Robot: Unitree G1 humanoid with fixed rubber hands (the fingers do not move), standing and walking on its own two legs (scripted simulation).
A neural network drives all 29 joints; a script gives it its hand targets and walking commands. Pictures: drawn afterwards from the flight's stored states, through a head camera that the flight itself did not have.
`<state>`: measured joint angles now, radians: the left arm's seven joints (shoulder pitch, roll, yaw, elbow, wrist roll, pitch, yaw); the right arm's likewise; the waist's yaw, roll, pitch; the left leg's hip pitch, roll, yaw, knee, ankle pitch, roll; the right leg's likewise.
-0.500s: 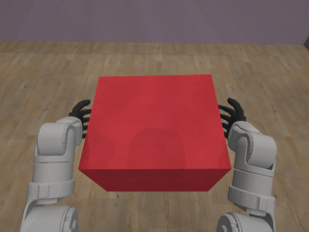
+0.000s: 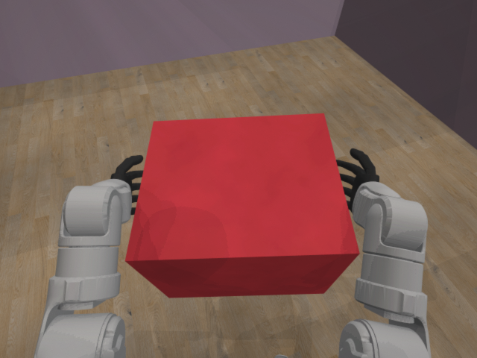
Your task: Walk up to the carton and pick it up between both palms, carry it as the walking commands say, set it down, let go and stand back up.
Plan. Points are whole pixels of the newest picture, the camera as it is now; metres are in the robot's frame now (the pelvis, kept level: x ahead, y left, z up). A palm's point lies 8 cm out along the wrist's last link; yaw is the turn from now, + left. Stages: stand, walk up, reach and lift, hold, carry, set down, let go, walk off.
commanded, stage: carry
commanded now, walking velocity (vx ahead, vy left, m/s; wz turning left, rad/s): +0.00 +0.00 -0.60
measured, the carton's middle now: (242, 210) +0.37 +0.01 +0.04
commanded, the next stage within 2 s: none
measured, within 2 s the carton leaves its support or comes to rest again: neither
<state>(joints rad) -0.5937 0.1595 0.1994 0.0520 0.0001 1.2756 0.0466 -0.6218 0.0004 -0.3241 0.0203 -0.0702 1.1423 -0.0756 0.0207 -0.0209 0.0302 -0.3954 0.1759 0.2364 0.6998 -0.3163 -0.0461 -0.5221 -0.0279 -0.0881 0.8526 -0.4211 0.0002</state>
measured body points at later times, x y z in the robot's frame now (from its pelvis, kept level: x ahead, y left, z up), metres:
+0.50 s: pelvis -0.07 -0.04 +0.00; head +0.00 -0.05 +0.45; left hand +0.33 +0.06 +0.08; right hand +0.26 -0.31 +0.11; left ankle -0.06 +0.09 -0.72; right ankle +0.02 -0.10 -0.71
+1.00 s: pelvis -0.11 -0.06 +0.00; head -0.05 -0.10 +0.44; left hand +0.30 -0.11 +0.08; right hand +0.11 -0.44 +0.11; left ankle -0.03 +0.04 -0.70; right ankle -0.07 -0.16 -0.72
